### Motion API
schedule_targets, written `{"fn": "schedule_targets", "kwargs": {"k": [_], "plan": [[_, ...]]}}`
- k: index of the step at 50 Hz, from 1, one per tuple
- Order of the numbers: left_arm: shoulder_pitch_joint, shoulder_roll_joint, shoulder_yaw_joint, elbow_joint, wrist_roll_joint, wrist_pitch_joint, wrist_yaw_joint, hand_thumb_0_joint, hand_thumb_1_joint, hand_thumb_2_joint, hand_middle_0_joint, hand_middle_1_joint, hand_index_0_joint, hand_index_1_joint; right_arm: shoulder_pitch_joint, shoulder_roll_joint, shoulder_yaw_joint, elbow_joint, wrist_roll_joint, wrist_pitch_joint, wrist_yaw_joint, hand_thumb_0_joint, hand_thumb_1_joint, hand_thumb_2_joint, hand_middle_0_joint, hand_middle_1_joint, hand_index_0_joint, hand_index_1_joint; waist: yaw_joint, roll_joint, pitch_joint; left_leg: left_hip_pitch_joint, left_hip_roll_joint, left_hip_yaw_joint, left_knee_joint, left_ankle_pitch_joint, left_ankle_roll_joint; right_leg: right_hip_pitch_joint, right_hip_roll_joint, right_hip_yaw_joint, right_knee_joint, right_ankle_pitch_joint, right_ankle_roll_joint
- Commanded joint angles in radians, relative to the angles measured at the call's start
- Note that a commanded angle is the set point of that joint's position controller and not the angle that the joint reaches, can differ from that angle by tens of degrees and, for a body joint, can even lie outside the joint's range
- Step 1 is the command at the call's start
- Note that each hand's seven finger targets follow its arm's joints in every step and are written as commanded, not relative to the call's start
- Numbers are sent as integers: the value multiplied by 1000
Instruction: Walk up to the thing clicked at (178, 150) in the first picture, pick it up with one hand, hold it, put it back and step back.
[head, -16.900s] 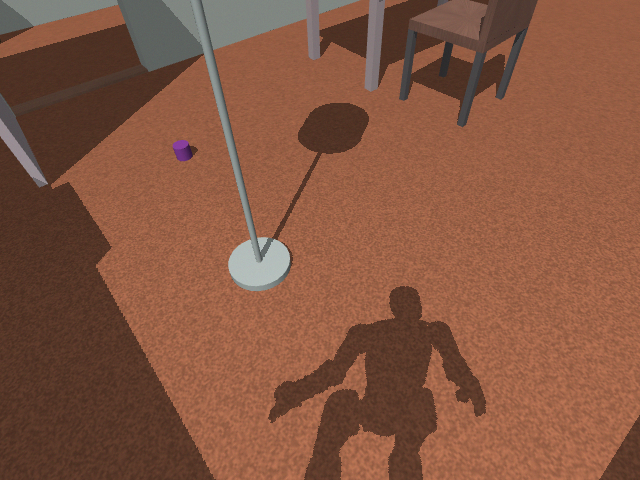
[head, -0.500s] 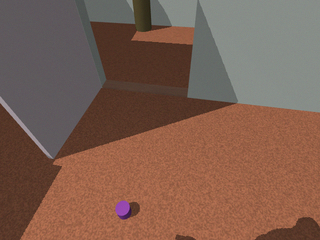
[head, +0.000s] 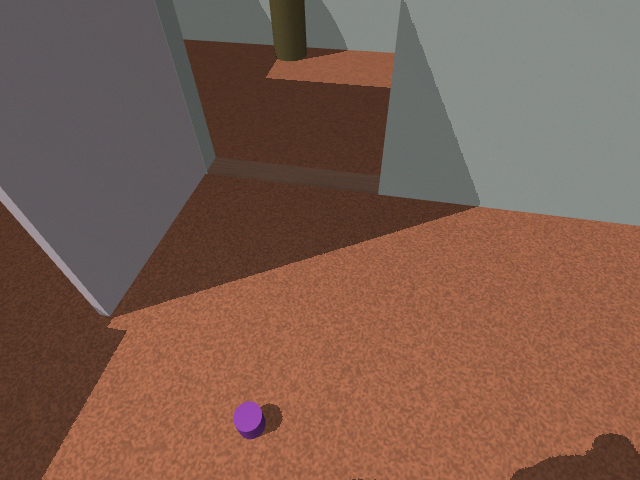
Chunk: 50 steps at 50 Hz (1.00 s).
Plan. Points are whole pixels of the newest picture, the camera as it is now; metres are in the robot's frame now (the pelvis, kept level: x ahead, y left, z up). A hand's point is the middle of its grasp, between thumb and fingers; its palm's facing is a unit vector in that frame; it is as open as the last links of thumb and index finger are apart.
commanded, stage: walk up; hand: left
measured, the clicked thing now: (249, 420) +0.42 +0.25 -0.74
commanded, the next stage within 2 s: none
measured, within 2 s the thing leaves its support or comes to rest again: neither
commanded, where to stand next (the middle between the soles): +0.04 +0.00 m, yaw +1 degrees
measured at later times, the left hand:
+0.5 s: hand out of the picture -0.03 +0.26 -0.16, palm faces +0.02 -0.89 -0.45, open 7.3 cm
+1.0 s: hand out of the picture +0.03 +0.25 -0.16, palm faces +0.04 -0.92 -0.38, open 7.3 cm
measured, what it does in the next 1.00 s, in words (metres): steps on the spot: left foot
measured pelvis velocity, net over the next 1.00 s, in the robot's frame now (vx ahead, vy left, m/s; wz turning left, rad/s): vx -0.05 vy -0.01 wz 0.08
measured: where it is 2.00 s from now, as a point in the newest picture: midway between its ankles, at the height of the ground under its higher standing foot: outside the picture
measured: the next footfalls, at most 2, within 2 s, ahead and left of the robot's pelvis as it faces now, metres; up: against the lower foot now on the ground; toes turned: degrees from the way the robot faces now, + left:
left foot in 0.60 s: -0.07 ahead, +0.13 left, +0.00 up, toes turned +4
left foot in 1.12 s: -0.03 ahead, +0.13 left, +0.00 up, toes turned +3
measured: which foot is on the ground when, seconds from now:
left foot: down 0.00-0.30, up 0.32-0.58, down 0.60-0.88, up 0.90-1.00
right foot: down 0.00-1.00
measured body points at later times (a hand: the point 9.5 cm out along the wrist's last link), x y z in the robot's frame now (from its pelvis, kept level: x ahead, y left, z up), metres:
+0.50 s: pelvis -0.08 -0.02 -0.02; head -0.01 -0.04 +0.42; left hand -0.03 +0.31 -0.13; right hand +0.05 -0.33 -0.16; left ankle -0.11 +0.13 -0.69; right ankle -0.05 -0.14 -0.75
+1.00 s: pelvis -0.05 -0.01 -0.02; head -0.02 -0.02 +0.42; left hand +0.03 +0.30 -0.13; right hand +0.06 -0.32 -0.15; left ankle -0.11 +0.12 -0.71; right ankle +0.04 -0.12 -0.75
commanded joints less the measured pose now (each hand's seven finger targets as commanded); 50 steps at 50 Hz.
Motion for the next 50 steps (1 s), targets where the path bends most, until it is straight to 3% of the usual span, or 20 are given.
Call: {"fn": "schedule_targets", "kwargs": {"k": [1,2,5,12,14,15,16,17,20,24,26,29,31,32,35,41,43,44,46,50], "plan": [[-36,208,39,-57,-2,-17,18,0,900,900,-200,-300,-200,-300,-54,-219,-39,-57,0,-23,-12,0,-900,-900,200,300,200,300,-1,14,-97,118,109,-111,-55,72,19,-78,-86,56,-55,99,-42],[-52,271,68,-82,-15,-3,26,0,900,900,-200,-300,-200,-300,-52,-288,-65,-66,5,-1,-12,0,-900,-900,200,300,200,300,-4,23,17,54,106,-120,27,333,24,-157,-91,54,47,305,-46],[-12,238,69,-127,-21,10,36,0,900,900,-200,-300,-200,-300,-15,-277,-81,-99,19,17,-15,0,-900,-900,200,300,200,300,-9,39,-133,118,136,-109,82,501,62,-116,-62,1,157,340,-54],[156,212,92,-172,-6,54,30,0,900,900,-200,-300,-200,-300,-136,-295,-119,-265,-14,64,-11,0,-900,-900,200,300,200,300,48,205,-167,-225,248,-226,65,60,213,-65,10,-15,510,-249,-99],[213,251,108,-182,2,49,32,0,900,900,-200,-300,-200,-300,-166,-254,-116,-307,-13,80,-10,0,-900,-900,200,300,200,300,89,37,-105,-241,115,-146,316,15,122,-167,-124,144,235,-86,-142],[165,339,130,-219,16,37,35,0,900,900,-200,-300,-200,-300,-150,-184,-99,-324,-5,87,-11,0,-900,-900,200,300,200,300,88,-217,-16,-332,-107,-97,566,-277,29,-247,-323,414,-16,120,-194],[67,415,140,-284,34,28,40,0,900,900,-200,-300,-200,-300,-99,-177,-95,-336,-13,98,-21,0,-900,-900,200,300,200,300,70,-236,10,-316,-140,-227,765,-509,4,-381,-430,515,-65,198,-321],[5,412,142,-314,38,21,48,0,900,900,-200,-300,-200,-300,-41,-214,-111,-330,-15,104,-22,0,-900,-900,200,300,200,300,24,-183,-3,-293,-124,-292,908,-500,3,-410,-424,481,-20,250,-341],[-56,295,131,-336,35,4,62,0,900,900,-200,-300,-200,-300,109,-255,-131,-297,2,85,-7,0,-900,-900,200,300,200,300,-40,-88,-144,-298,-116,-262,973,-324,-16,-167,-236,189,115,233,-233],[103,269,134,-334,54,-23,44,0,900,900,-200,-300,-200,-300,29,-241,-102,-318,-24,41,10,0,-900,-900,200,300,200,300,84,-193,-176,-373,-39,-156,512,-399,-21,131,-237,247,67,-336,-237],[178,321,149,-328,51,-17,24,0,900,900,-200,-300,-200,-300,-9,-242,-102,-332,-35,22,21,0,-900,-900,200,300,200,300,107,-236,-58,-301,-46,-103,319,-501,-2,33,-254,262,53,-370,-261],[126,288,129,-355,32,0,4,0,900,900,-200,-300,-200,-300,202,-221,-111,-247,-37,-15,7,0,-900,-900,200,300,200,300,-28,-93,-69,135,-81,-13,-56,-159,28,-220,-144,64,249,-145,-161],[59,178,104,-402,23,-2,4,0,900,900,-200,-300,-200,-300,264,-426,-151,-264,-57,-37,-5,0,-900,-900,200,300,200,300,-77,220,-31,240,314,-700,-161,-568,199,-676,60,-29,599,-378,-48],[-24,272,122,-405,34,-11,13,0,900,900,-200,-300,-200,-300,242,-441,-159,-273,-29,-39,-2,0,-900,-900,200,300,200,300,-96,155,77,57,383,-726,-187,-584,295,-619,-25,113,643,-356,-58],[132,242,112,-328,8,-28,-3,0,900,900,-200,-300,-200,-300,124,-303,-111,-320,-31,-51,-12,0,-900,-900,200,300,200,300,-3,145,73,85,204,-352,-59,-217,206,-508,-24,93,562,-228,-54],[164,192,99,-279,0,-28,11,0,900,900,-200,-300,-200,-300,89,-254,-78,-335,8,-19,-24,0,-900,-900,200,300,200,300,39,156,-25,-60,111,-120,247,380,102,-78,48,-40,180,85,-70],[176,308,127,-283,8,-34,25,0,900,900,-200,-300,-200,-300,141,-190,-59,-343,37,-8,-32,0,-900,-900,200,300,200,300,41,-93,-102,-170,-8,-70,487,112,27,44,-154,228,113,470,-148],[135,326,116,-299,-6,-33,23,0,900,900,-200,-300,-200,-300,173,-190,-61,-328,36,14,-43,0,-900,-900,200,300,200,300,26,-165,-130,-128,-65,-83,584,-456,31,-75,-325,417,30,410,-275],[53,310,108,-319,8,-26,25,0,900,900,-200,-300,-200,-300,185,-230,-78,-293,21,37,-45,0,-900,-900,200,300,200,300,1,-111,-59,-96,-37,-177,683,-523,41,-222,-291,405,21,112,-279],[12,306,105,-318,22,-18,32,0,900,900,-200,-300,-200,-300,221,-234,-77,-252,2,32,-29,0,-900,-900,200,300,200,300,-3,-171,-72,-123,-6,-113,529,-414,24,-221,-211,269,59,6,-228]]}}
